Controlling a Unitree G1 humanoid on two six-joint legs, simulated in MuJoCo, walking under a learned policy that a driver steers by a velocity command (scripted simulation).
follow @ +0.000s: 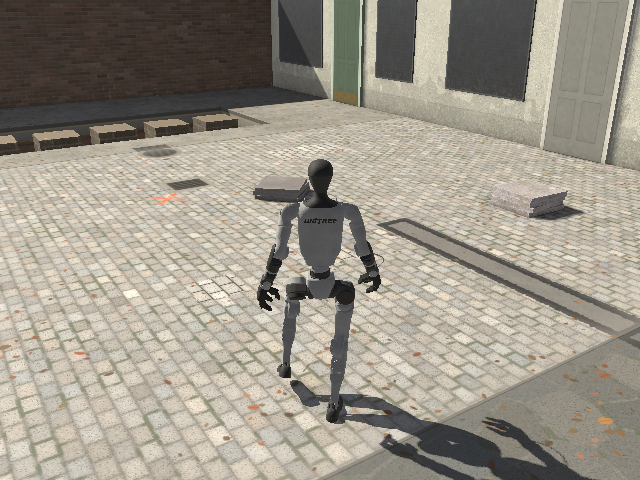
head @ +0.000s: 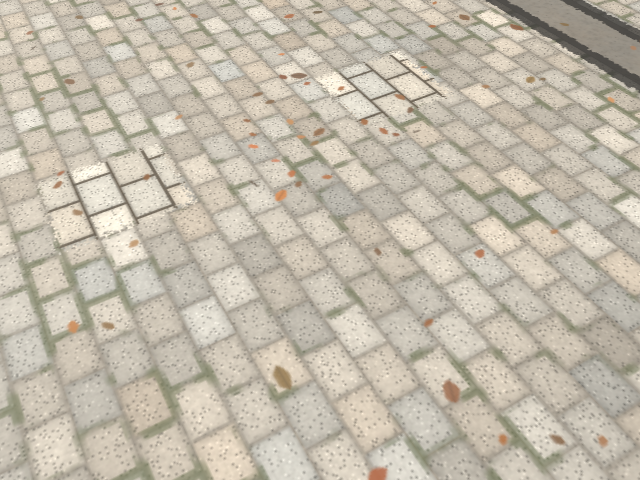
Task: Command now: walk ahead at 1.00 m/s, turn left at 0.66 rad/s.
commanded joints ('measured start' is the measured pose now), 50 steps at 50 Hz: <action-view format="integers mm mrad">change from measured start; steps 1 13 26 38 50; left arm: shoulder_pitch -157 -223 -556 -131 -42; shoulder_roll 76 44 70 92 236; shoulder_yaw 4 -55 -20 13 16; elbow -90 -265 -377 -184 -46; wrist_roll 8 -53 -46 -4 -4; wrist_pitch -30 -81 -25 -10 -2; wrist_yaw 23 -3 32 27 52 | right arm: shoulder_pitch -21 316 185 -17 -288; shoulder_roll -3 -117 -87 -32 -29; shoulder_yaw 7 -44 -46 -10 7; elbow -55 -57 -79 -229 -314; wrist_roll -11 -66 -3 -16 -12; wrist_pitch -5 -10 -28 -2 -16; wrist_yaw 15 38 -28 9 79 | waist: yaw -60 -154 -143 -4 -3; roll -81 238 31 -122 -84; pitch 135 -211 11 -6 118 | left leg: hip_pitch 31 1107 371 -25 126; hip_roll -5 54 -199 -31 -135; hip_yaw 45 -750 -324 -38 246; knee -136 -883 -891 198 -372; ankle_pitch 188 -534 -242 -242 111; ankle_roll -3 432 182 33 77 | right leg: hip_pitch -206 -881 -313 -26 -14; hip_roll -210 40 -22 -317 -255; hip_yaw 11 356 275 550 -6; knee -230 1403 196 -79 -133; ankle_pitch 396 -186 418 19 935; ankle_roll -14 -5 159 -63 61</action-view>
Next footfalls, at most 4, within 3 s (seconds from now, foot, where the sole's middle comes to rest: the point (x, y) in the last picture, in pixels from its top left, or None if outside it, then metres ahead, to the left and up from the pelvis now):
0.20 left None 0.40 0.09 -0.77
0.62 right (340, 354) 0.83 0.04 -0.77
1.10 left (159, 310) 0.94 0.51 -0.77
1.50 right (109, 226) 1.23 0.72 -0.77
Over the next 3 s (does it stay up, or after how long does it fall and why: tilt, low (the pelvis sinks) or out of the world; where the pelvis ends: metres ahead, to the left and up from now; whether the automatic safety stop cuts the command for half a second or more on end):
stays up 1.17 0.75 -0.01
